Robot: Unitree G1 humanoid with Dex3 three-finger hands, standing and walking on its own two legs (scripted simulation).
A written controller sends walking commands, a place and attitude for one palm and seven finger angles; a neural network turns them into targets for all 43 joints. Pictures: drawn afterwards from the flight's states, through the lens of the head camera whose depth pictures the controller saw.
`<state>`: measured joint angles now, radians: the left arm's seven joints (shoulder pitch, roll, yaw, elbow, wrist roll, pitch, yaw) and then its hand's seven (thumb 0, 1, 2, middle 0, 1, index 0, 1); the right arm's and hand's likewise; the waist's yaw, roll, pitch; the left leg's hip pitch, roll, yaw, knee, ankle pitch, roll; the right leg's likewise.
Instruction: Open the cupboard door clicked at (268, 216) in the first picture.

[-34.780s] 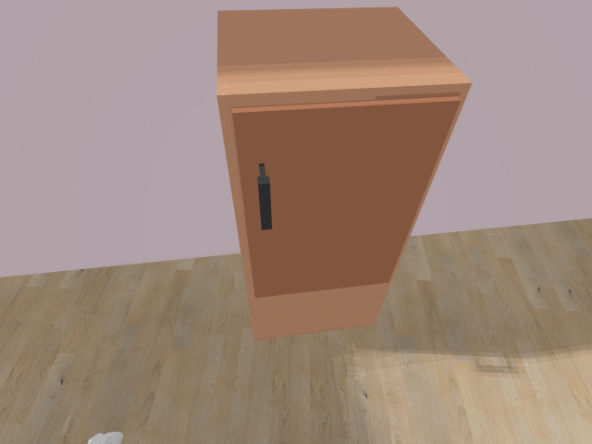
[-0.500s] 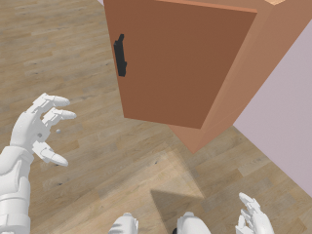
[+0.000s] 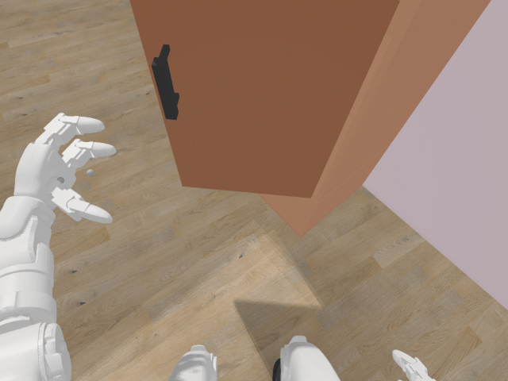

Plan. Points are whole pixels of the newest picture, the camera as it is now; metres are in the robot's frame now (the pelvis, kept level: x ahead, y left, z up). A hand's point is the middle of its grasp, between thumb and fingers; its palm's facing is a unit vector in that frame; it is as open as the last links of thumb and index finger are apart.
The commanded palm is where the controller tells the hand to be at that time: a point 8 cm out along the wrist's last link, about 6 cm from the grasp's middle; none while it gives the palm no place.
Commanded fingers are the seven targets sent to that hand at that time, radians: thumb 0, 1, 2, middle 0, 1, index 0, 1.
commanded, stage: move the hooked fingers beside the handle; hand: left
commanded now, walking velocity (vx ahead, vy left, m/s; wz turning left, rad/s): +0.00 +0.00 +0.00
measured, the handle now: (168, 83) +0.61 +0.16 +0.06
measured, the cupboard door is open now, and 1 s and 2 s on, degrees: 45 45 45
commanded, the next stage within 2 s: slide the fingers in behind the handle in 1.66 s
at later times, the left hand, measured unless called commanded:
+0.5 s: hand (108, 129) +0.49 +0.23 +0.07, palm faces -0.10 -0.99 -0.01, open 14.0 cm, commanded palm +0.48 +0.28 +0.06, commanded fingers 0.00 -0.50 0.30 -0.30 -1.20 -0.30 -1.20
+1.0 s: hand (128, 98) +0.56 +0.22 +0.07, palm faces -0.11 -0.99 -0.02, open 14.0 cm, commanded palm +0.54 +0.26 +0.05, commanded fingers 0.00 -0.50 0.30 -0.30 -1.20 -0.30 -1.20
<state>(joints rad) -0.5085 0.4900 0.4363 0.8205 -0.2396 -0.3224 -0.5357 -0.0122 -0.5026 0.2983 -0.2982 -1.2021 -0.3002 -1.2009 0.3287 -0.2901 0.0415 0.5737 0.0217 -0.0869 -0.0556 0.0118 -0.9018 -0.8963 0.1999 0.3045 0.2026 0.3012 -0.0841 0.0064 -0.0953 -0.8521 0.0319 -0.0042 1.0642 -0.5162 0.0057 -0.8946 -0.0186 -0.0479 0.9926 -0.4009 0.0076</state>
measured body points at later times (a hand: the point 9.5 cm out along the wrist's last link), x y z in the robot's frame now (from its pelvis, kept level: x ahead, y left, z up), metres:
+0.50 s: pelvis -0.01 +0.00 -0.01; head +0.14 +0.03 +0.41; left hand +0.49 +0.29 +0.07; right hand +0.02 -0.27 -0.12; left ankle +0.00 +0.11 -0.67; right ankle +0.04 -0.13 -0.67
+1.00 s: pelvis +0.00 +0.02 -0.02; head +0.18 +0.04 +0.39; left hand +0.56 +0.27 +0.07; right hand -0.04 -0.25 -0.12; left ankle -0.01 +0.11 -0.67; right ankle +0.04 -0.13 -0.67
